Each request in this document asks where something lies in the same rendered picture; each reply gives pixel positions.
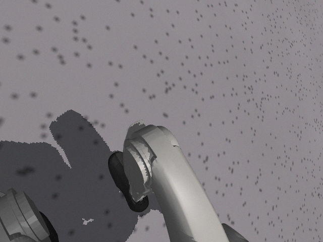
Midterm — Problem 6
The left robot foot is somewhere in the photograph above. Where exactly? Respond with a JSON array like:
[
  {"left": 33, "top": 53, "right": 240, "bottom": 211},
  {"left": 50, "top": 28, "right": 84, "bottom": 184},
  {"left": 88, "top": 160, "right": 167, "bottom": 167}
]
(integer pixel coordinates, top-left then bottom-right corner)
[{"left": 39, "top": 211, "right": 59, "bottom": 242}]

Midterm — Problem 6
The right robot hand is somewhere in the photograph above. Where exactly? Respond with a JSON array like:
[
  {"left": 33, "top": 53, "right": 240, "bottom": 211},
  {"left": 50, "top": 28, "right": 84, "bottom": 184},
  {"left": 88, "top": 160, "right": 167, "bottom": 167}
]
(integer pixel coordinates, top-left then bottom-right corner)
[{"left": 222, "top": 223, "right": 249, "bottom": 242}]

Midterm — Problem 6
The right robot foot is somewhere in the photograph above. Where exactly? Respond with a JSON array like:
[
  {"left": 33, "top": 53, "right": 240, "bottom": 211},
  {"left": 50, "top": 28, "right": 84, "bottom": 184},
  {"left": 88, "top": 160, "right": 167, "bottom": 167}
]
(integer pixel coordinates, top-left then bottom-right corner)
[{"left": 108, "top": 151, "right": 149, "bottom": 212}]

